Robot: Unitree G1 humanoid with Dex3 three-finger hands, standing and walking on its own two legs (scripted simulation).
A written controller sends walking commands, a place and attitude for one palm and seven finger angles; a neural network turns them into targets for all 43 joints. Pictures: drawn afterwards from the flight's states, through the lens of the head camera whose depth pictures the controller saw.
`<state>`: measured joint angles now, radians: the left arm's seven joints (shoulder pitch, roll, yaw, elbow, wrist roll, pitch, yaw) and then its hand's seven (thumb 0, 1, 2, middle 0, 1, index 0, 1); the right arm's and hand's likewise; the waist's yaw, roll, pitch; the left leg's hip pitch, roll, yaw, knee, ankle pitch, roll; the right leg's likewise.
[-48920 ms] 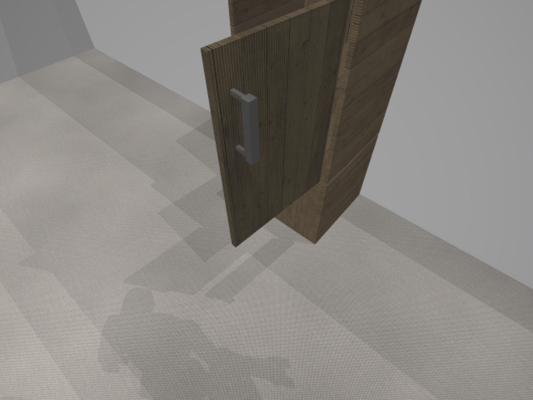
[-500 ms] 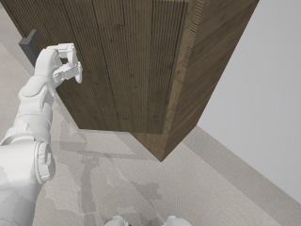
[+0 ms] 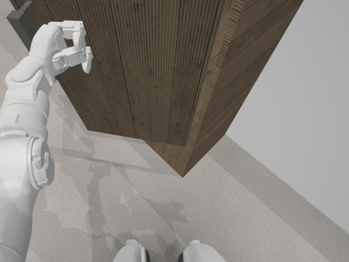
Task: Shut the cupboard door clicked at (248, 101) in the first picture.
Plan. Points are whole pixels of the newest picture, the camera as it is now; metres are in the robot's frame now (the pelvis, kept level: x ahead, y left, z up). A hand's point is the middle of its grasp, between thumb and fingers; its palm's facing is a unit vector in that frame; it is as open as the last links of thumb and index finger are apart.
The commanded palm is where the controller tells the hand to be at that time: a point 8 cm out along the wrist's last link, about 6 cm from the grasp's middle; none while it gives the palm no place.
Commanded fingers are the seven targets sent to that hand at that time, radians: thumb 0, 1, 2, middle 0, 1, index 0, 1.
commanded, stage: push the door shut along its arc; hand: left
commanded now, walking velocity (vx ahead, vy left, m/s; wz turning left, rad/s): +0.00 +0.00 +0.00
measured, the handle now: (41, 44) +0.57 +0.23 +0.13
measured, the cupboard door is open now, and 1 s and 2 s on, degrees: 35 19 19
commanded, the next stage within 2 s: pull the fist back off the door in 0.32 s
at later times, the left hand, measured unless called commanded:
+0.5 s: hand (101, 33) +0.58 +0.11 +0.15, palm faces -0.23 -0.97 +0.11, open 3.3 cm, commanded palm +0.57 +0.14 +0.14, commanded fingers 0.00 0.90 0.90 -1.30 -1.50 -1.30 -1.50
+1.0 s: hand (102, 46) +0.54 +0.10 +0.14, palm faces +0.08 -0.99 -0.06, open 3.1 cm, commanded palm +0.50 +0.15 +0.14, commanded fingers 0.00 0.90 0.90 -1.30 -1.50 -1.30 -1.50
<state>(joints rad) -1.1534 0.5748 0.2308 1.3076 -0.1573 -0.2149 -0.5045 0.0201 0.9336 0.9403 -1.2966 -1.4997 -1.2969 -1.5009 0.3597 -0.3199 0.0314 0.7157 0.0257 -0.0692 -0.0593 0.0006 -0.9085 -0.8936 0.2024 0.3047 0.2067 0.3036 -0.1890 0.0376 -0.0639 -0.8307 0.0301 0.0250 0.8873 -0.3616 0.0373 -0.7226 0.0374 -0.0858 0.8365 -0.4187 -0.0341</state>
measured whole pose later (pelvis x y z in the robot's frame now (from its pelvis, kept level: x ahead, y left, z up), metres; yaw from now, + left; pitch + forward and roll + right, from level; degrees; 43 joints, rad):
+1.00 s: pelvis +0.02 -0.02 +0.01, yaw -2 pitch +15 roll -1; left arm -0.97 0.38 0.34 1.19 -0.02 -0.29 0.02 0.02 0.90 0.90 -1.30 -1.50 -1.30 -1.50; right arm 0.47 -0.27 0.00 0.67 -0.02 -0.02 0.05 0.00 -0.91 -0.89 0.20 0.30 0.20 0.30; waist -0.17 0.06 -0.12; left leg -0.70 0.05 0.06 0.80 -0.37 0.01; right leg -0.62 0.06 -0.05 0.77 -0.42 -0.05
